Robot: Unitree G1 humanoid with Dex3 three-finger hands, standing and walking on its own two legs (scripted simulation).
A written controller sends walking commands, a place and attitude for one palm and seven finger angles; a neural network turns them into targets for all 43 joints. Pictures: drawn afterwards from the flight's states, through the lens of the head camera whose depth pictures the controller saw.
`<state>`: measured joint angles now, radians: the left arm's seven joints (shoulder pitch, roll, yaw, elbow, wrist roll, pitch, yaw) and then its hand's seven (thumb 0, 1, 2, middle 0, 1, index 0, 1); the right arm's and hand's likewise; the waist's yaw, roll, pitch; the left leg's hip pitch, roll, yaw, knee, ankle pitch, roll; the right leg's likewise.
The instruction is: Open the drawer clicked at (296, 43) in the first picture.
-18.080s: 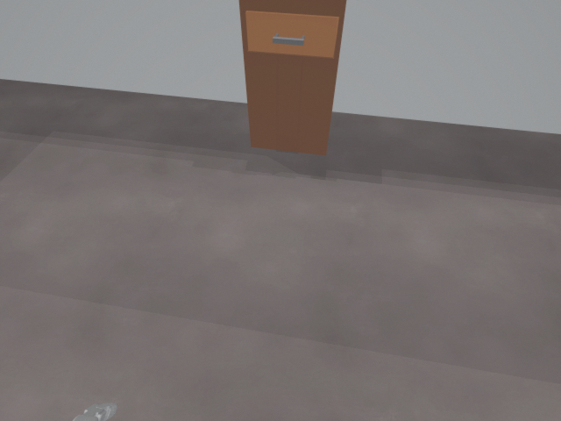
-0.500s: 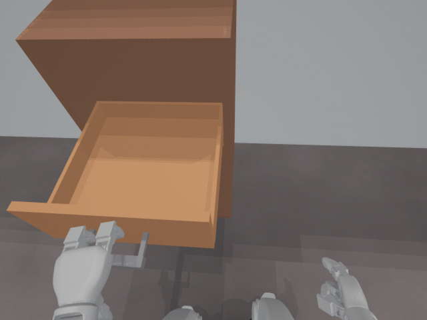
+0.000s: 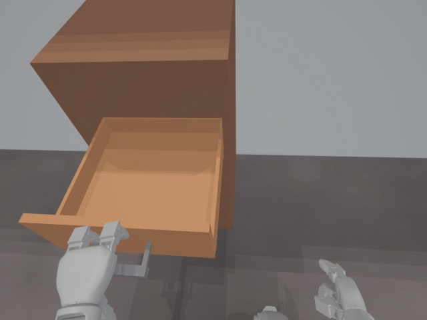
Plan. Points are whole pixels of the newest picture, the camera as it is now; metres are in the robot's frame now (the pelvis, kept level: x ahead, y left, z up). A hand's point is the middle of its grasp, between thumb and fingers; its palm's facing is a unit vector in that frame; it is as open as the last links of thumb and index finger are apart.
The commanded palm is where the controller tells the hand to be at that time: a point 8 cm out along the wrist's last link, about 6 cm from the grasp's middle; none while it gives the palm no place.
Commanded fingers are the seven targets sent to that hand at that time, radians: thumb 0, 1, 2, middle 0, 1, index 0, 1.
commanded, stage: lift the hand off the handle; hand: left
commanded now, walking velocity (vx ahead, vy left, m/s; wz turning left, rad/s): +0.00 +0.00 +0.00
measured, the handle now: (119, 258) +0.24 +0.24 -0.08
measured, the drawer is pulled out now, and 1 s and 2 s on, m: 0.30 0.30 0.30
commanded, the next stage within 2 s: draw the hand back to the body in 1.14 s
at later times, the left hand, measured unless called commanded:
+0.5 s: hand (88, 266) +0.20 +0.24 +0.02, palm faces +0.01 -0.09 -1.00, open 13.8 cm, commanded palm +0.17 +0.24 +0.08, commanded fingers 0.00 -0.50 0.30 -0.30 -1.20 -0.30 -1.20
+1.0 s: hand (85, 257) +0.20 +0.23 +0.07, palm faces +0.06 -0.12 -0.99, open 13.8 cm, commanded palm +0.17 +0.22 +0.12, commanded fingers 0.00 -0.50 0.30 -0.30 -1.20 -0.30 -1.20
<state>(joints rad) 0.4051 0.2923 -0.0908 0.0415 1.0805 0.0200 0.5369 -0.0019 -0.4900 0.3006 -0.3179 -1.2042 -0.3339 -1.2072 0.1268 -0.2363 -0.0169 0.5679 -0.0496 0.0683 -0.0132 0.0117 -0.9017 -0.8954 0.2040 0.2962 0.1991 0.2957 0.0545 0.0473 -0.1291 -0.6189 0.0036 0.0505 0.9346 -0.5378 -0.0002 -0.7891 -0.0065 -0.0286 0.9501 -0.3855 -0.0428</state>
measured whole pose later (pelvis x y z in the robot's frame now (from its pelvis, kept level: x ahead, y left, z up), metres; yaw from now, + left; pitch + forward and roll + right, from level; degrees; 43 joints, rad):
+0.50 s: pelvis +0.00 +0.00 +0.02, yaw +0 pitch +9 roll +1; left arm 0.40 0.34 -0.04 -0.02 1.04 -0.02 0.45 0.00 -0.49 0.30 -0.32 -1.20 -0.32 -1.20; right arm 0.12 -0.24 -0.02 0.59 -0.04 0.06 -0.03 0.01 -0.90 -0.90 0.20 0.30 0.20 0.30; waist 0.07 0.05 -0.09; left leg -0.49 0.00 0.05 0.81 -0.48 0.00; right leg -0.66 0.00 -0.03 0.83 -0.33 -0.04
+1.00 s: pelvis +0.01 +0.01 +0.03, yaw -1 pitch +6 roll +1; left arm 0.45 0.33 -0.09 -0.18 1.03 0.02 0.37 0.00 -0.49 0.30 -0.32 -1.20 -0.32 -1.20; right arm 0.13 -0.23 -0.01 0.58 -0.04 0.05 0.01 0.01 -0.90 -0.90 0.20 0.30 0.20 0.30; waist 0.10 0.07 -0.08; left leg -0.36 0.00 0.06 0.70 -0.45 0.01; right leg -0.53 0.00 -0.01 0.73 -0.30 -0.03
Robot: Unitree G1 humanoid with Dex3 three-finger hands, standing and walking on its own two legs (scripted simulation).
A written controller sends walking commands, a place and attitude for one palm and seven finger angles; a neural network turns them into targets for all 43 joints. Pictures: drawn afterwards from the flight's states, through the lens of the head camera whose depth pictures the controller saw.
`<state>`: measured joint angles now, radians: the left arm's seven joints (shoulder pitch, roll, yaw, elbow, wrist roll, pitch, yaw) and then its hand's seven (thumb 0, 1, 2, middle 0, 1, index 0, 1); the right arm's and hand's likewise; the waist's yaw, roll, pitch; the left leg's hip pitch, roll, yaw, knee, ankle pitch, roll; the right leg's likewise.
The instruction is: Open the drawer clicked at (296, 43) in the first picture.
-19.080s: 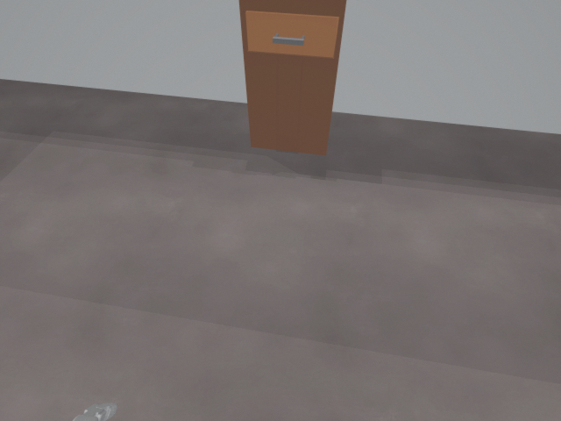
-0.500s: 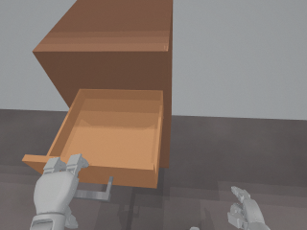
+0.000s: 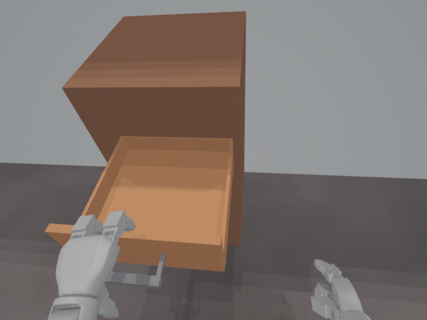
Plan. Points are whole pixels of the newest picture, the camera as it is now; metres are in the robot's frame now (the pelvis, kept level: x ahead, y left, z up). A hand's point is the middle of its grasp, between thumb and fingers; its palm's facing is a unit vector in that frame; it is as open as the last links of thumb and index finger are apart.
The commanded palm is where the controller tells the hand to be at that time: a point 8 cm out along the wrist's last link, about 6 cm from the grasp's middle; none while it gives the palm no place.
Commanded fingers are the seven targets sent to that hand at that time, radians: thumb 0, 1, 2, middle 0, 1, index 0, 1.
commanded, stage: lift the hand off the handle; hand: left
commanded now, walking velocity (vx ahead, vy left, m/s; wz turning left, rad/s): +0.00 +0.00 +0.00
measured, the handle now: (134, 268) +0.23 +0.23 -0.11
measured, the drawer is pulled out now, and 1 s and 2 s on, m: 0.30 0.30 0.30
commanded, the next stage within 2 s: draw the hand back to the body in 0.14 s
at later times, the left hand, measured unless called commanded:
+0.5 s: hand (96, 256) +0.20 +0.23 +0.06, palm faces +0.05 -0.09 -0.99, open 13.8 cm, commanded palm +0.16 +0.23 +0.11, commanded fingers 0.00 -0.50 0.30 -0.30 -1.20 -0.30 -1.20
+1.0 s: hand (80, 245) +0.19 +0.23 +0.12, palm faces +0.31 -0.80 -0.51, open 13.6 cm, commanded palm +0.14 +0.26 +0.16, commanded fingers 0.00 -0.19 0.44 -0.28 -1.00 -0.28 -1.00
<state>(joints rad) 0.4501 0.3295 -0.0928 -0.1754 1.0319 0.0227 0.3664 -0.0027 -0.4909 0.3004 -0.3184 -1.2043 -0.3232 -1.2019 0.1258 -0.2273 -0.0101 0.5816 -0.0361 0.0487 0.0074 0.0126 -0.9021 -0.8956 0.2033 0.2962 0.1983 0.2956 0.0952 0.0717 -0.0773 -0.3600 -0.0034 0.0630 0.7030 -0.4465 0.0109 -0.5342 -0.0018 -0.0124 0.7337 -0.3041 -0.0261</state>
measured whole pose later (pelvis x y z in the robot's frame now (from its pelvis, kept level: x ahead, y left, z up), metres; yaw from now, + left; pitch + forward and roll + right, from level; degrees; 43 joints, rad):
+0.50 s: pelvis +0.01 -0.01 +0.01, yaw +0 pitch +5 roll +1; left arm 0.46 0.38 -0.02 -0.22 0.99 0.01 0.30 0.00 -0.49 0.30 -0.32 -1.20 -0.32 -1.20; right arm 0.12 -0.25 -0.02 0.60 -0.03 0.05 -0.01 0.01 -0.90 -0.90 0.20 0.30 0.20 0.30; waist 0.10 0.08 -0.05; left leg -0.28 0.01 0.06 0.60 -0.40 0.00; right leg -0.46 0.01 -0.02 0.64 -0.27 -0.04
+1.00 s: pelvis +0.01 +0.00 +0.02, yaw +2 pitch -2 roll +0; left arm 0.52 0.29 0.12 -0.37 0.12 -0.06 0.14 -0.01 -0.43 0.33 -0.31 -1.16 -0.32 -1.16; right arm 0.18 -0.20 0.03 0.57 -0.01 -0.11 -0.09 0.01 -0.90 -0.90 0.20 0.30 0.20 0.30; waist 0.07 0.08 0.04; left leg -0.08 0.00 0.02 0.48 -0.36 0.01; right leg -0.23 0.00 -0.06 0.49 -0.23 -0.02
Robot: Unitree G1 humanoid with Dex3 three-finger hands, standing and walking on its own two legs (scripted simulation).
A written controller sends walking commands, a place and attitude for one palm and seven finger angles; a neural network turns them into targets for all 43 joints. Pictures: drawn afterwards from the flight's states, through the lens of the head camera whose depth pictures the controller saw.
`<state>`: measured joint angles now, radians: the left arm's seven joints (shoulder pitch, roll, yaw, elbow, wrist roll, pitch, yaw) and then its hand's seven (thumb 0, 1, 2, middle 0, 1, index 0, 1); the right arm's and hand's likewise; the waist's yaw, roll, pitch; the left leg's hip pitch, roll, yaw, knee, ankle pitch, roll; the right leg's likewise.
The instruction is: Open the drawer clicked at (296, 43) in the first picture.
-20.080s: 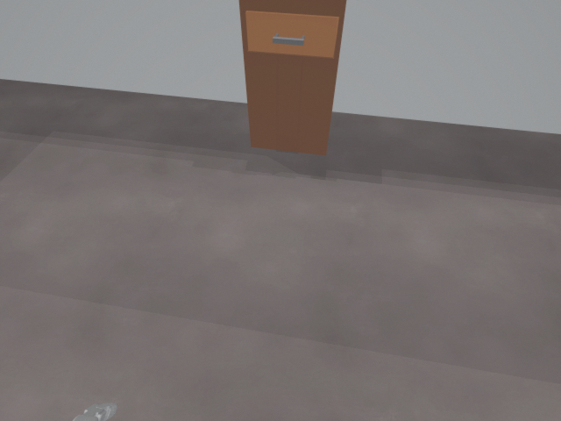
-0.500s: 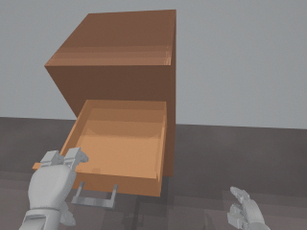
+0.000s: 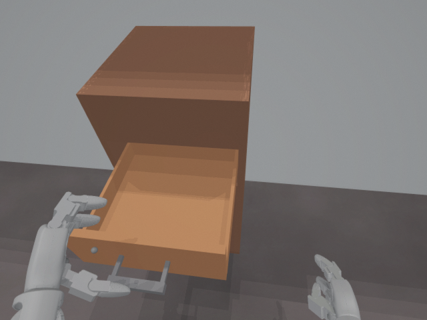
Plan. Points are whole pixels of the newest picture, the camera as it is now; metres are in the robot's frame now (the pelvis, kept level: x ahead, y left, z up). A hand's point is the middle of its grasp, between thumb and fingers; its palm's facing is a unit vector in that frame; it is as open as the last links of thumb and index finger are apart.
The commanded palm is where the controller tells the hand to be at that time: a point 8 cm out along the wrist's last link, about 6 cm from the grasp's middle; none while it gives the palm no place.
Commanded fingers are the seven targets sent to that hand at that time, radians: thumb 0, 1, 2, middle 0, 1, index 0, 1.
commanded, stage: draw the hand back to the body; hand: left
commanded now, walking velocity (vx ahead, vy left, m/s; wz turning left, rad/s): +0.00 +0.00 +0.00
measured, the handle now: (139, 274) +0.23 +0.22 -0.13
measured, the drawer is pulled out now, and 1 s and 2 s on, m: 0.30 0.30 0.30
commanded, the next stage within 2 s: step back with the hand held close in 0.84 s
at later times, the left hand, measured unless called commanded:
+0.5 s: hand (57, 229) +0.19 +0.24 +0.16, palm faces +0.39 -0.82 -0.41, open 9.8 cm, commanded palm +0.13 +0.29 +0.18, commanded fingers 0.00 0.69 0.81 -0.22 -0.44 -0.22 -0.44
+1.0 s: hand (55, 224) +0.19 +0.24 +0.17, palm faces +0.42 -0.80 -0.44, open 7.4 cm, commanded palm +0.13 +0.28 +0.18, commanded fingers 0.00 0.90 0.90 -0.20 -0.30 -0.20 -0.30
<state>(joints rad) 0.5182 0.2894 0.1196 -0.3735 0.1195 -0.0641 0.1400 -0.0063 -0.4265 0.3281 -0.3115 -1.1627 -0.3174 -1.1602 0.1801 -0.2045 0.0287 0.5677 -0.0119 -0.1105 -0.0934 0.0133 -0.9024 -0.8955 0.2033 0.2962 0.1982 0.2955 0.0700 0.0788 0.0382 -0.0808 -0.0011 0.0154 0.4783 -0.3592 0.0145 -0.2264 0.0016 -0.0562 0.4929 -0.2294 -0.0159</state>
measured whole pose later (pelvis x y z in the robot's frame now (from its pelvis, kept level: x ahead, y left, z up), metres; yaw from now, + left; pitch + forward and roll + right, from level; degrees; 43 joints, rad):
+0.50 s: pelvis +0.01 +0.01 +0.01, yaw +1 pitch -2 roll -1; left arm 0.54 0.31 0.28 -0.48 -0.03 -0.16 0.11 0.00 0.35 0.67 -0.25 -0.65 -0.25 -0.65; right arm 0.19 -0.21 0.01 0.63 -0.01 -0.19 -0.07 0.01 -0.90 -0.90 0.20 0.30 0.20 0.30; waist 0.06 0.07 0.02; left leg -0.04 0.00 0.00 0.41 -0.33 0.02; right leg -0.17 0.00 -0.07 0.40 -0.20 -0.01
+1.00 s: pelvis +0.01 +0.00 +0.00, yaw +1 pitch -1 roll -1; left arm 0.54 0.32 0.32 -0.50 -0.03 -0.18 0.11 0.01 0.88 0.89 -0.21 -0.31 -0.22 -0.31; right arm 0.19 -0.20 0.01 0.62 -0.01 -0.16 -0.07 0.01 -0.90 -0.90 0.20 0.30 0.20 0.30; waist 0.05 0.08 0.02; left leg -0.06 0.00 0.00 0.42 -0.34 0.01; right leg -0.19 0.01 -0.08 0.42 -0.20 -0.02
